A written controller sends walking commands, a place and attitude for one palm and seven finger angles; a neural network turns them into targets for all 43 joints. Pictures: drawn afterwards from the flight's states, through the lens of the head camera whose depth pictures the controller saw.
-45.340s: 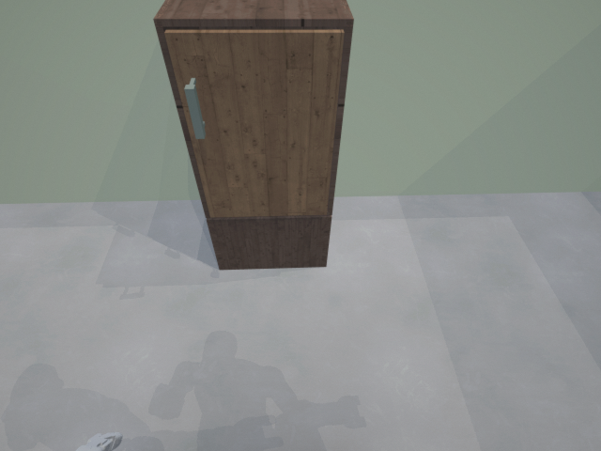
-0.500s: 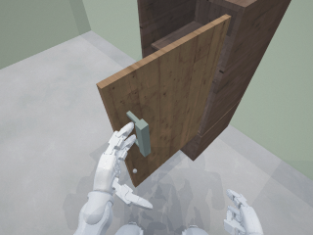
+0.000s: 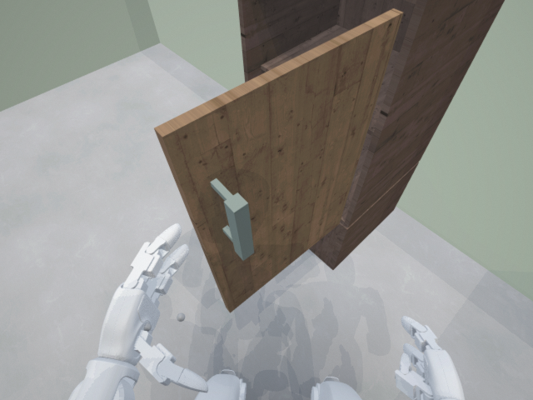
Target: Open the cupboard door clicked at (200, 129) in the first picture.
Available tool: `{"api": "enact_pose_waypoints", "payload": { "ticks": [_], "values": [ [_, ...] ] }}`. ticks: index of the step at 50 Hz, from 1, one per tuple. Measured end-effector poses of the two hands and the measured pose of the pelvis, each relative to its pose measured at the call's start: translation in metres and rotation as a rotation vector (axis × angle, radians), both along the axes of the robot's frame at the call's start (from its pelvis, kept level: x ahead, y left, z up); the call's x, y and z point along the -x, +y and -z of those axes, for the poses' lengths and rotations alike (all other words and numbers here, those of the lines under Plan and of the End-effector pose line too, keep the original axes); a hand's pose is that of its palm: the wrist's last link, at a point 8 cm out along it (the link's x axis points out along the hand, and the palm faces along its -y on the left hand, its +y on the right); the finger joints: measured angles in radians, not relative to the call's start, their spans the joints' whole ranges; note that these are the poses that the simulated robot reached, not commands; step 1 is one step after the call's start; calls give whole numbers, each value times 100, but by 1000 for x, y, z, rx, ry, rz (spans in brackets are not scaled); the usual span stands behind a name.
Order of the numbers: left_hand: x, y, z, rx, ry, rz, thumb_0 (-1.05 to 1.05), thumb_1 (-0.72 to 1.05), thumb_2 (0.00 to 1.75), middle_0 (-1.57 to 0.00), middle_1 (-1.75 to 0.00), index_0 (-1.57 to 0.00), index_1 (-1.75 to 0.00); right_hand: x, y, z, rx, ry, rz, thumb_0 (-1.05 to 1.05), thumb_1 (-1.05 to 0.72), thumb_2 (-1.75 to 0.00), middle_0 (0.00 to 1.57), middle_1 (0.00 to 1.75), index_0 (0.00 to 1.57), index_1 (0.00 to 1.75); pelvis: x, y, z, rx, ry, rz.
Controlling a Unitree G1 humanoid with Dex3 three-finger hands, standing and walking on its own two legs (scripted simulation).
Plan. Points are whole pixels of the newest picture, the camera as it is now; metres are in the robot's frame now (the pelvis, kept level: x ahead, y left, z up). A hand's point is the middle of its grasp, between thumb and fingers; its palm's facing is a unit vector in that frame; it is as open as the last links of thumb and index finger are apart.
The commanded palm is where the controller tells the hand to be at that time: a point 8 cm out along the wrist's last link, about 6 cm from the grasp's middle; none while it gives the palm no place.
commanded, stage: draw the hand back to the body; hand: left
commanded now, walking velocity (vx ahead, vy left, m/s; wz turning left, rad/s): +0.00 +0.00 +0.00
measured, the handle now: (232, 220) +0.35 +0.07 +0.07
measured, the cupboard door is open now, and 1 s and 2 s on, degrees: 87 87 87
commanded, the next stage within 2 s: step back with the hand held close in 1.58 s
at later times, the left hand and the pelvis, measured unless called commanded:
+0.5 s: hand (107, 305) +0.21 +0.18 +0.13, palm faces -0.06 -1.00 -0.08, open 16.2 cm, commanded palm +0.18 +0.25 +0.15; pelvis +0.01 +0.03 +0.03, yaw +0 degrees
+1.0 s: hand out of the picture +0.23 +0.26 +0.20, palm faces +0.34 -0.85 -0.40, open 11.5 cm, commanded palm +0.18 +0.31 +0.22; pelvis +0.03 +0.03 +0.08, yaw -1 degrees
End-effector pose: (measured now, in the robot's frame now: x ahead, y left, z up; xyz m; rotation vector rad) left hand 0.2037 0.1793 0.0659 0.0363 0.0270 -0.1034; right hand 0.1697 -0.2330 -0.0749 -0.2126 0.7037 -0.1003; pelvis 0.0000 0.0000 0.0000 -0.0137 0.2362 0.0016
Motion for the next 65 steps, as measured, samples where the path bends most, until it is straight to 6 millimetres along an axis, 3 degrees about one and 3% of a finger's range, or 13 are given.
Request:
{"api": "enact_pose_waypoints", "payload": {
  "ticks": [5,12,21,26,28,38,45,65],
  "values": [
    [-4,3,-5,5,-9,9,-1,-50,30,-15,-30,-15,-30,4,7,-3,-6,-11,16,2,-90,-90,20,30,20,30,1,5,0,4,-9,8],
    [4,31,-42,-34,-42,-49,-1,-49,30,-15,-30,-15,-30,7,23,-22,-35,-36,33,2,-90,-90,20,30,20,30,-5,14,-15,12,-54,9],
    [12,48,-53,-26,-2,-25,-1,-50,30,-15,-30,-15,-30,-2,34,-45,-10,-97,0,2,-90,-90,20,30,20,30,-6,25,-26,24,-95,2],
    [12,63,-73,-43,-50,-50,-1,-46,32,-15,-30,-15,-30,-8,40,-54,-9,-125,-8,2,-90,-90,20,30,20,30,-10,28,-32,27,-117,2],
    [12,71,-83,-131,-51,-102,-1,-43,33,-15,-30,-15,-30,-10,42,-57,-4,-121,-7,2,-90,-90,20,30,20,30,-12,29,-36,25,-129,7],
    [23,98,-108,-318,23,-328,-1,-15,45,-16,-30,-16,-30,-14,56,-67,-7,-74,-14,2,-90,-90,20,30,20,30,-20,36,-59,16,-196,13],
    [18,116,-138,-377,-44,-409,0,8,55,-18,-30,-17,-30,-18,58,-73,-3,-61,-29,2,-90,-90,20,30,20,30,-25,36,-71,10,-241,14],
    [20,140,-199,-452,-209,-550,1,75,84,-20,-30,-20,-30,-35,33,-85,5,-54,-25,2,-90,-90,20,30,20,30,-31,22,-86,2,-306,26]
  ]
}}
